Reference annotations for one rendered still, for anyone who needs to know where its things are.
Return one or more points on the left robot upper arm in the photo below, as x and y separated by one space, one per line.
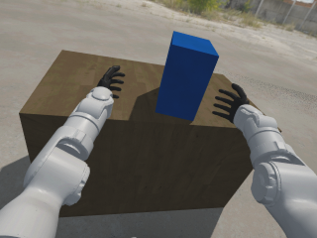
34 213

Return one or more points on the robot left forearm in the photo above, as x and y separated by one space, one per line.
80 130

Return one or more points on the carton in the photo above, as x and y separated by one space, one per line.
188 68

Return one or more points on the left robot hand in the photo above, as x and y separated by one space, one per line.
107 79

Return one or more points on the robot right forearm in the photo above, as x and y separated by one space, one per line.
263 138

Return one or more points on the right robot hand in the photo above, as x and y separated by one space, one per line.
238 101

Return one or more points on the right robot upper arm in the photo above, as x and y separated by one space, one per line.
289 193

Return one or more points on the pedestal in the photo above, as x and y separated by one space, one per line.
141 161

